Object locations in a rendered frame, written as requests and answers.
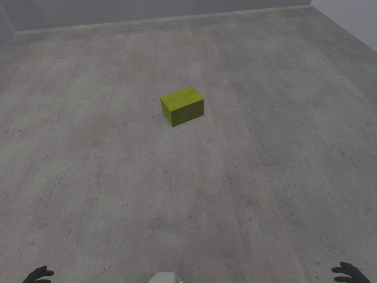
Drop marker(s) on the carton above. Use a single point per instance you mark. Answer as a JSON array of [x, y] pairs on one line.
[[182, 106]]

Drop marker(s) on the robot left hand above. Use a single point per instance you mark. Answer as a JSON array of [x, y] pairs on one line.
[[38, 273]]

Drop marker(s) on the robot right hand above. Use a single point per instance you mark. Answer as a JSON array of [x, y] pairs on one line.
[[348, 269]]

